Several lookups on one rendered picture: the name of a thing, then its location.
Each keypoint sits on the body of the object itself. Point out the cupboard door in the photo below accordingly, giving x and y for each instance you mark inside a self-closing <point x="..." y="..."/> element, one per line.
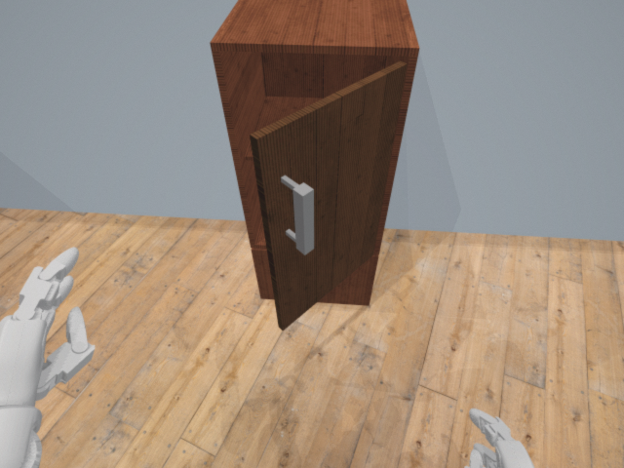
<point x="341" y="147"/>

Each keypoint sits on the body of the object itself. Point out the robot right hand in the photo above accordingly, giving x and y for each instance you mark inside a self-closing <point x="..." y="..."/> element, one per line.
<point x="509" y="453"/>

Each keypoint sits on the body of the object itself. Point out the left robot forearm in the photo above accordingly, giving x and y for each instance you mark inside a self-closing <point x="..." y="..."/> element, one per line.
<point x="20" y="446"/>

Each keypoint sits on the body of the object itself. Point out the robot left hand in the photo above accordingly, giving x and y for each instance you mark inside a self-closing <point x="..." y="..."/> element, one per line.
<point x="23" y="336"/>

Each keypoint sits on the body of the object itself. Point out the handle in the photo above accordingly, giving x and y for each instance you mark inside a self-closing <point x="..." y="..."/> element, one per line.
<point x="303" y="206"/>

